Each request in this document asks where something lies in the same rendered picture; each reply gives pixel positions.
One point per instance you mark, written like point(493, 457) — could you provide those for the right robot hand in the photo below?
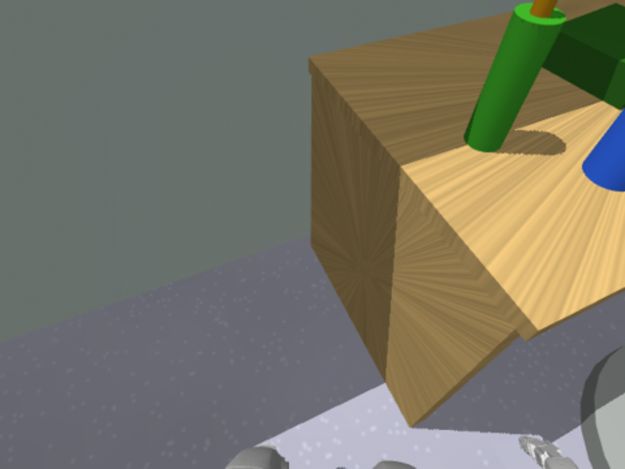
point(546, 454)

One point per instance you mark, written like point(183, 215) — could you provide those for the desk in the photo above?
point(443, 255)

